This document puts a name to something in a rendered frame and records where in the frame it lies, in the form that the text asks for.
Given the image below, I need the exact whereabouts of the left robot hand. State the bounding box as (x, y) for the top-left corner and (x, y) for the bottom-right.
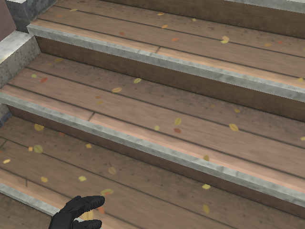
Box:
(49, 196), (105, 229)

